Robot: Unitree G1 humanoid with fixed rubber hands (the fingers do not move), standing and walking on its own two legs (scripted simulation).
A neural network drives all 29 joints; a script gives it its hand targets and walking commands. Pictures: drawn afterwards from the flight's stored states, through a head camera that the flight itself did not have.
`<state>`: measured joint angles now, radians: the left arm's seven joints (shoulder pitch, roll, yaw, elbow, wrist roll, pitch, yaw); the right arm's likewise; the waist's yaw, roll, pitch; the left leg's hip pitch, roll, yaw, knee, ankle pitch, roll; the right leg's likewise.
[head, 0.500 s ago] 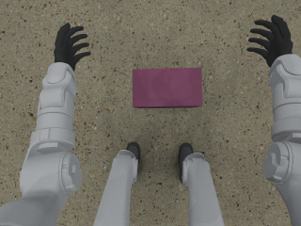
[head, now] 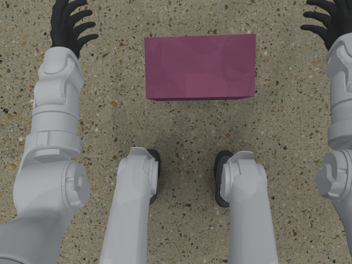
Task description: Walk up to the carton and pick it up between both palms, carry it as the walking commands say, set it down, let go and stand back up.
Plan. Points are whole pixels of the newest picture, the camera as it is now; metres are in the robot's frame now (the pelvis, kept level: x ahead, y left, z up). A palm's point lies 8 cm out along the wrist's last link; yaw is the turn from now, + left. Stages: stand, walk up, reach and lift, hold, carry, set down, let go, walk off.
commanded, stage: reach and lift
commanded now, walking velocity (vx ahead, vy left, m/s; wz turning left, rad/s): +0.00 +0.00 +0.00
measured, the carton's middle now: (197, 73) +0.50 -0.03 -0.40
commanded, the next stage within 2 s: none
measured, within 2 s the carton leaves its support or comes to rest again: neither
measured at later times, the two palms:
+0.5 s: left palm (106, 64) +0.50 +0.21 -0.27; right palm (293, 58) +0.51 -0.25 -0.27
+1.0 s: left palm (112, 66) +0.51 +0.21 -0.32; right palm (279, 66) +0.51 -0.24 -0.33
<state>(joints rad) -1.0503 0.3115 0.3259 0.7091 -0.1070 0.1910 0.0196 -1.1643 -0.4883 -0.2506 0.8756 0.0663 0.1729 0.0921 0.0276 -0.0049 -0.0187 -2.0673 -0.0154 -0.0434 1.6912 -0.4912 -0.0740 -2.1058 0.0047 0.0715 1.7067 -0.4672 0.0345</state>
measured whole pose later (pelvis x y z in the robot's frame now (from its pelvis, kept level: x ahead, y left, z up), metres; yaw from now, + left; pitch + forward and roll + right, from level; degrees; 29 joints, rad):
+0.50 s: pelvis -0.01 +0.00 -0.11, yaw +0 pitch +42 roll +2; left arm -1.22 0.33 0.22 0.93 -0.18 0.10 0.09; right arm -1.30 -0.53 -0.15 1.05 0.16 0.08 0.02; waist 0.02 0.02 0.22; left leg -2.26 -0.03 -0.05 2.08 -0.56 -0.08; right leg -2.30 0.00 0.08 2.09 -0.53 0.05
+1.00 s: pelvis -0.01 +0.01 -0.15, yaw +0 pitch +37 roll +1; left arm -1.34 0.39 0.11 1.10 -0.31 0.03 0.10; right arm -1.37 -0.53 -0.08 1.17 0.25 0.01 -0.02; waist 0.01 0.04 0.36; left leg -2.31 -0.03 -0.05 2.23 -0.57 -0.07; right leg -2.33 -0.03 0.07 2.24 -0.55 0.04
